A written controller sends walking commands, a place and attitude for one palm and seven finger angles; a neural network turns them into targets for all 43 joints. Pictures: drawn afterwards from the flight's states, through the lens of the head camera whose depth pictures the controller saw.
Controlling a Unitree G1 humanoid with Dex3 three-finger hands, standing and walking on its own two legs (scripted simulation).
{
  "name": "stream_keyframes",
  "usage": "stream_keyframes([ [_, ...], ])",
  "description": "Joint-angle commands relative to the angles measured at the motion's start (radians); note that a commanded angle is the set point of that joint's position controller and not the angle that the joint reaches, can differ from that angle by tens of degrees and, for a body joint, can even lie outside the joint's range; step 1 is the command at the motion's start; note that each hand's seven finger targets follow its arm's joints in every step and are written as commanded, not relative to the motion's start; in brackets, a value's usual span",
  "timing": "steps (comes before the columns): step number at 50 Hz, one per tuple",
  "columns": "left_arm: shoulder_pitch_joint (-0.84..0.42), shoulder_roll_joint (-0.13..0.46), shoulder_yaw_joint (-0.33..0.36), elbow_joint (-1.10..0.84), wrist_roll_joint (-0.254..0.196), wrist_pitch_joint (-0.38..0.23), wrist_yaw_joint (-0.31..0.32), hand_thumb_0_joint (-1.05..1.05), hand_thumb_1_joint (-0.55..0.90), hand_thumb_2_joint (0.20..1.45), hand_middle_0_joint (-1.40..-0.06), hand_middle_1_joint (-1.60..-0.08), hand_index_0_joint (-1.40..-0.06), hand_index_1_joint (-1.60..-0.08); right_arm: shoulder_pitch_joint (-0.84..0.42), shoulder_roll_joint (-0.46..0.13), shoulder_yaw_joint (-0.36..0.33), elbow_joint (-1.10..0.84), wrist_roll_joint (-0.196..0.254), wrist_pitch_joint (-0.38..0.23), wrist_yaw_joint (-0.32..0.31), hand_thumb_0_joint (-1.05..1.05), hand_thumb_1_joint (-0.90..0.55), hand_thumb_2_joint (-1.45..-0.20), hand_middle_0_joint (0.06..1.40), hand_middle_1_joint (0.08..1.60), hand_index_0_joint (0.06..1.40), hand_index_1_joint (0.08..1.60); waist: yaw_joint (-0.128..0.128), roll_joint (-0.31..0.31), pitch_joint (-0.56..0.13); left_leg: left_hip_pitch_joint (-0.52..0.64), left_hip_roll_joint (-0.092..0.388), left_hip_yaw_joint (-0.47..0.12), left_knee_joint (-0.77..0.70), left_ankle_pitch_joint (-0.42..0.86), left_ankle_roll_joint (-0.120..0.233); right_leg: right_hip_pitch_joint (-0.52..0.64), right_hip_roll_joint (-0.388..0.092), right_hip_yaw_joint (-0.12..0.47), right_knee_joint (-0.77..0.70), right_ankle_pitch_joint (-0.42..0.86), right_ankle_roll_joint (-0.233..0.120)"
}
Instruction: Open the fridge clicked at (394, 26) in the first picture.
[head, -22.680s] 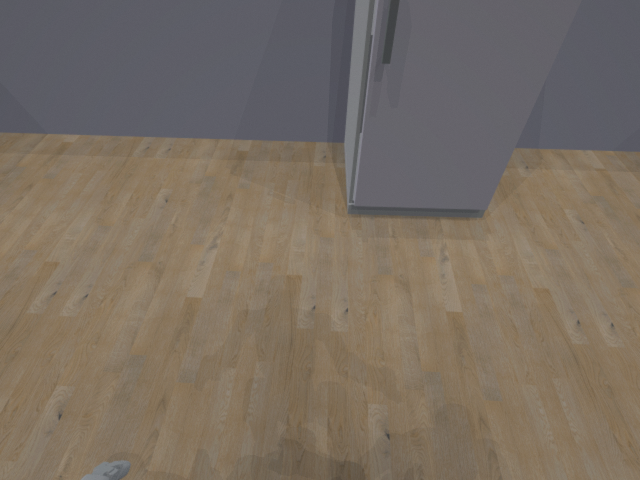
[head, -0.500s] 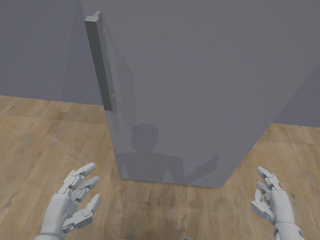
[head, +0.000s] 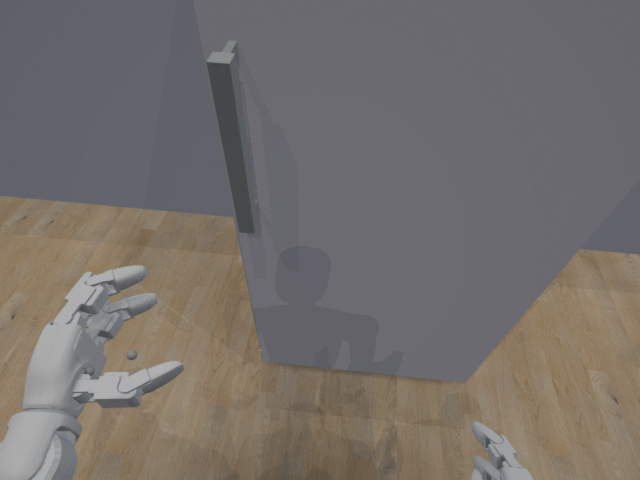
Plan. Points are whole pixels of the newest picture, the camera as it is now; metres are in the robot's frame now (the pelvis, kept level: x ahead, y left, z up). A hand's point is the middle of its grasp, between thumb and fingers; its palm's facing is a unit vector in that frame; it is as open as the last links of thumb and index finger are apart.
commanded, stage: raise the hand to about handle height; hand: left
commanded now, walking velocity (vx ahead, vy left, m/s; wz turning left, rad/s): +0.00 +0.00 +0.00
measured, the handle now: (241, 149) +0.50 +0.15 +0.15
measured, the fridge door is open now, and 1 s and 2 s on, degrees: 0 0 0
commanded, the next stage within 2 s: move the hooked fingers beside the handle in 1.18 s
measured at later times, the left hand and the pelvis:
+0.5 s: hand (97, 292) +0.26 +0.25 +0.14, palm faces +0.04 -1.00 -0.09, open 13.9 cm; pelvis +0.01 -0.02 +0.02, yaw +1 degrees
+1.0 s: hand (100, 256) +0.28 +0.24 +0.18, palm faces +0.06 -1.00 -0.06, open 14.0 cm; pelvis +0.01 -0.04 +0.03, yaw +0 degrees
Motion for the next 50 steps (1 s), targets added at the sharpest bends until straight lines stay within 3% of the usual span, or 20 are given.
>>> stream_keyframes([
  [1,-0.187,0.103,-0.027,-0.126,0.013,-0.082,-0.056,0.0,-0.197,0.43,-0.278,-1.005,-0.278,-1.005,-0.127,-0.177,-0.061,-0.147,0.008,-0.083,-0.015,0.0,-0.9,-0.9,0.2,0.3,0.2,0.3,-0.031,0.026,-0.035,0.02,0.012,-0.119,-0.198,0.19,-0.047,0.048,0.06,-0.012,-0.094,0.057,-0.035],
  [4,-0.245,0.191,0.039,-0.114,-0.002,-0.038,-0.113,0.0,-0.267,0.4,-0.283,-1.05,-0.283,-1.05,-0.134,-0.192,-0.067,-0.146,0.024,-0.097,-0.04,0.0,-0.9,-0.9,0.2,0.3,0.2,0.3,-0.006,0.057,-0.116,0.066,0.004,-0.126,-0.224,0.149,-0.039,0.109,0.049,0.004,-0.126,0.03,-0.036],
  [6,-0.293,0.265,0.108,-0.15,-0.015,-0.016,-0.124,0.0,-0.313,0.38,-0.287,-1.08,-0.287,-1.08,-0.143,-0.193,-0.064,-0.147,0.021,-0.1,-0.052,0.0,-0.9,-0.9,0.2,0.3,0.2,0.3,0.015,0.089,-0.179,0.113,-0.001,-0.124,-0.232,0.213,-0.038,0.171,0.047,0.007,-0.133,0.083,-0.039],
  [8,-0.313,0.3,0.164,-0.188,-0.032,-0.016,-0.12,0.0,-0.36,0.36,-0.29,-1.11,-0.29,-1.11,-0.146,-0.18,-0.058,-0.147,0.02,-0.106,-0.055,0.0,-0.9,-0.9,0.2,0.3,0.2,0.3,0.032,0.113,-0.222,0.173,0.002,-0.129,-0.242,0.327,-0.05,0.217,0.048,-0.002,-0.137,0.169,-0.041],
  [9,-0.321,0.304,0.183,-0.203,-0.044,-0.023,-0.113,0.0,-0.383,0.35,-0.292,-1.125,-0.292,-1.125,-0.15,-0.175,-0.054,-0.148,0.016,-0.109,-0.054,0.0,-0.9,-0.9,0.2,0.3,0.2,0.3,0.04,0.129,-0.221,0.187,0.001,-0.128,-0.247,0.374,-0.057,0.238,0.048,-0.005,-0.139,0.204,-0.043],
  [11,-0.318,0.315,0.214,-0.154,-0.064,-0.019,-0.106,0.0,-0.43,0.33,-0.295,-1.155,-0.295,-1.155,-0.146,-0.175,-0.047,-0.135,0.012,-0.106,-0.052,0.0,-0.9,-0.9,0.2,0.3,0.2,0.3,0.047,0.092,-0.18,0.187,0.003,-0.124,-0.256,0.422,-0.059,0.258,0.058,-0.007,-0.157,0.254,-0.044],
  [13,-0.356,0.281,0.199,-0.083,-0.08,-0.001,-0.122,0.0,-0.477,0.31,-0.298,-1.185,-0.298,-1.185,-0.156,-0.176,-0.046,-0.124,0.02,-0.097,-0.052,0.0,-0.9,-0.9,0.2,0.3,0.2,0.3,0.033,0.071,-0.108,0.18,0.002,-0.113,-0.273,0.391,-0.056,0.247,0.06,-0.008,-0.177,0.259,-0.041],
  [16,-0.396,0.262,0.163,0.025,-0.068,0.069,-0.166,0.0,-0.5,0.3,-0.3,-1.2,-0.3,-1.2,-0.16,-0.183,-0.04,-0.119,0.027,-0.086,-0.054,0.0,-0.9,-0.9,0.2,0.3,0.2,0.3,0.032,0.116,-0.043,0.186,-0.001,-0.099,-0.294,0.385,-0.049,0.25,0.057,-0.001,-0.206,0.266,-0.044],
  [21,-0.497,0.332,0.178,0.035,-0.05,0.157,-0.224,0.0,-0.5,0.3,-0.3,-1.2,-0.3,-1.2,-0.173,-0.187,-0.034,-0.138,0.031,-0.068,-0.062,0.0,-0.9,-0.9,0.2,0.3,0.2,0.3,0.03,0.057,-0.087,0.216,-0.005,-0.092,-0.309,0.363,-0.026,0.29,0.055,0.014,-0.244,0.273,-0.038],
  [25,-0.625,0.426,0.279,0.004,-0.07,0.126,-0.224,0.0,-0.5,0.3,-0.3,-1.2,-0.3,-1.2,-0.194,-0.178,-0.025,-0.142,0.027,-0.061,-0.071,0.0,-0.9,-0.9,0.2,0.3,0.2,0.3,0.034,0.023,-0.142,0.252,-0.012,-0.1,-0.33,0.335,-0.022,0.33,0.055,0.019,-0.27,0.246,-0.037],
  [26,-0.636,0.458,0.305,0.002,-0.076,0.115,-0.221,0.0,-0.5,0.3,-0.3,-1.2,-0.3,-1.2,-0.198,-0.177,-0.022,-0.136,0.023,-0.058,-0.071,0.0,-0.9,-0.9,0.2,0.3,0.2,0.3,0.042,0.044,-0.146,0.262,-0.012,-0.096,-0.33,0.351,-0.023,0.347,0.059,0.025,-0.276,0.258,-0.04],
  [27,-0.659,0.461,0.318,0.006,-0.084,0.106,-0.222,0.0,-0.5,0.3,-0.3,-1.2,-0.3,-1.2,-0.199,-0.172,-0.02,-0.136,0.024,-0.058,-0.072,0.0,-0.9,-0.9,0.2,0.3,0.2,0.3,0.041,0.056,-0.167,0.275,-0.015,-0.093,-0.336,0.358,-0.022,0.361,0.056,0.027,-0.282,0.271,-0.039],
  [30,-0.686,0.439,0.298,0.086,-0.087,0.107,-0.237,0.0,-0.5,0.3,-0.3,-1.2,-0.3,-1.2,-0.2,-0.171,-0.017,-0.119,0.031,-0.058,-0.076,0.0,-0.9,-0.9,0.2,0.3,0.2,0.3,0.031,0.084,-0.123,0.277,-0.016,-0.085,-0.35,0.341,-0.022,0.351,0.051,0.027,-0.3,0.269,-0.039],
  [34,-0.733,0.438,0.248,0.199,-0.067,0.176,-0.277,0.0,-0.5,0.3,-0.3,-1.2,-0.3,-1.2,-0.197,-0.185,-0.02,-0.111,0.042,-0.044,-0.081,0.0,-0.9,-0.9,0.2,0.3,0.2,0.3,0.021,0.097,-0.054,0.255,-0.016,-0.077,-0.367,0.29,-0.017,0.322,0.042,0.04,-0.329,0.221,-0.035],
  [36,-0.679,0.408,0.219,0.257,-0.065,0.207,-0.298,0.0,-0.5,0.3,-0.3,-1.2,-0.3,-1.2,-0.192,-0.191,-0.023,-0.121,0.044,-0.041,-0.075,0.0,-0.9,-0.9,0.2,0.3,0.2,0.3,0.027,0.022,-0.047,0.239,-0.015,-0.078,-0.363,0.294,-0.012,0.327,0.039,0.046,-0.328,0.223,-0.033],
  [37,-0.665,0.413,0.228,0.259,-0.068,0.214,-0.306,0.0,-0.5,0.3,-0.3,-1.2,-0.3,-1.2,-0.19,-0.194,-0.027,-0.126,0.044,-0.039,-0.071,0.0,-0.9,-0.9,0.2,0.3,0.2,0.3,0.028,-0.004,-0.076,0.236,-0.018,-0.076,-0.357,0.3,-0.01,0.337,0.036,0.05,-0.322,0.231,-0.029],
  [40,-0.666,0.454,0.28,0.167,-0.082,0.193,-0.307,0.0,-0.5,0.3,-0.3,-1.2,-0.3,-1.2,-0.209,-0.192,-0.033,-0.147,0.041,-0.043,-0.061,0.0,-0.9,-0.9,0.2,0.3,0.2,0.3,0.044,0.012,-0.164,0.256,-0.023,-0.07,-0.336,0.333,-0.011,0.374,0.029,0.063,-0.309,0.261,-0.027],
  [43,-0.66,0.499,0.349,0.101,-0.094,0.145,-0.274,0.0,-0.5,0.3,-0.3,-1.2,-0.3,-1.2,-0.211,-0.183,-0.034,-0.155,0.033,-0.05,-0.052,0.0,-0.9,-0.9,0.2,0.3,0.2,0.3,0.061,0.026,-0.195,0.265,-0.023,-0.066,-0.341,0.367,-0.01,0.406,0.034,0.06,-0.3,0.296,-0.031],
  [46,-0.658,0.51,0.37,0.089,-0.09,0.118,-0.237,0.0,-0.5,0.3,-0.3,-1.2,-0.3,-1.2,-0.202,-0.182,-0.036,-0.142,0.029,-0.054,-0.054,0.0,-0.9,-0.9,0.2,0.3,0.2,0.3,0.063,0.057,-0.152,0.265,-0.02,-0.057,-0.351,0.349,-0.012,0.392,0.036,0.061,-0.314,0.273,-0.032],
  [50,-0.694,0.436,0.285,0.133,-0.059,0.141,-0.228,0.0,-0.5,0.3,-0.3,-1.2,-0.3,-1.2,-0.196,-0.181,-0.036,-0.132,0.041,-0.054,-0.067,0.0,-0.9,-0.9,0.2,0.3,0.2,0.3,0.035,0.125,-0.072,0.271,-0.019,-0.051,-0.374,0.294,-0.013,0.331,0.036,0.053,-0.331,0.219,-0.03],
])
